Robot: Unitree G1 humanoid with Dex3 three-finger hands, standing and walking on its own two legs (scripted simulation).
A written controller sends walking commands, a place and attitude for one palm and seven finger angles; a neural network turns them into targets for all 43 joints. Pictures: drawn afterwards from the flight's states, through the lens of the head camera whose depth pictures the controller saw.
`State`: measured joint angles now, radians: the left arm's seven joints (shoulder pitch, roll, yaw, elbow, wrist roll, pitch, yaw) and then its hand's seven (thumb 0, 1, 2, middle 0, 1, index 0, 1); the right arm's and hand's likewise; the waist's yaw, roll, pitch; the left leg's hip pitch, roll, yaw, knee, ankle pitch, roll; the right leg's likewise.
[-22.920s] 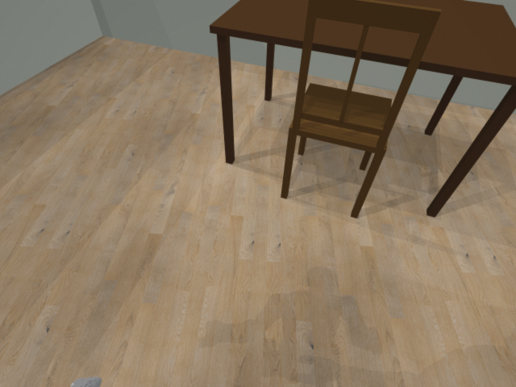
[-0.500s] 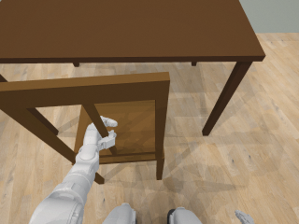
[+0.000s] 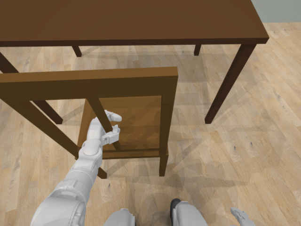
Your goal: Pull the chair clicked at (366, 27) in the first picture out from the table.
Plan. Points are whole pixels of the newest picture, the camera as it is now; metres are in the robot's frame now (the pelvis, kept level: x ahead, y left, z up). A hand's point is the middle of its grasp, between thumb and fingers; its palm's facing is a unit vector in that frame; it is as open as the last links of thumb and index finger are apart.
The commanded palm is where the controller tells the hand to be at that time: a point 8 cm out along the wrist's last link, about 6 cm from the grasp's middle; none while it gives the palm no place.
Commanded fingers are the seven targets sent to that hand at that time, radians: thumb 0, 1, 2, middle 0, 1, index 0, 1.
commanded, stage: step backward, pulling the chair out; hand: left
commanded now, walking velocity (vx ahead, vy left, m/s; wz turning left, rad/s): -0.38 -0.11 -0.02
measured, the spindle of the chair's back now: (108, 128) +0.39 +0.13 -0.05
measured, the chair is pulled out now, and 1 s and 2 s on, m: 0.24 0.48 0.66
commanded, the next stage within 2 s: stop walking, hand still on the chair in 1.14 s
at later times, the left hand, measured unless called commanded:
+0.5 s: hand (112, 169) +0.26 +0.11 -0.05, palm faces -0.05 -0.98 -0.18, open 4.9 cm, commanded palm +0.25 +0.16 -0.05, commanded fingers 0.00 0.90 0.90 -0.50 -1.45 -0.50 -1.45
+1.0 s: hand out of the picture +0.13 +0.12 -0.05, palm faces -0.05 -0.98 -0.18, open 5.0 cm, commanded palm +0.13 +0.17 -0.05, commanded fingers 0.00 0.90 0.90 -0.50 -1.45 -0.50 -1.45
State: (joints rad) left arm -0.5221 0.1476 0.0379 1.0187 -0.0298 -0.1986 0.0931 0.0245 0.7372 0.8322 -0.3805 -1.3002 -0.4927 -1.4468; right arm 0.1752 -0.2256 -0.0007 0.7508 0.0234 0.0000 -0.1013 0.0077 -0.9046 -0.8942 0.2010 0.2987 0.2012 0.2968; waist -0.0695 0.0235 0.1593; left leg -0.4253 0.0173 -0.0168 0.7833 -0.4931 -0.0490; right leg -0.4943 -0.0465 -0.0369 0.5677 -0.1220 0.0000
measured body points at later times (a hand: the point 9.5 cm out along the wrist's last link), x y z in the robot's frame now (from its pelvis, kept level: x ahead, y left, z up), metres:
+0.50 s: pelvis -0.11 +0.01 +0.00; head -0.02 -0.01 +0.44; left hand +0.26 +0.16 -0.04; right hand -0.02 -0.28 -0.12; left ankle -0.10 +0.15 -0.73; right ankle -0.02 -0.13 -0.72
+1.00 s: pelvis -0.23 +0.01 +0.00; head -0.16 +0.00 +0.45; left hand +0.13 +0.17 -0.04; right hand -0.15 -0.27 -0.12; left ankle -0.20 +0.14 -0.72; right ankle -0.15 -0.12 -0.71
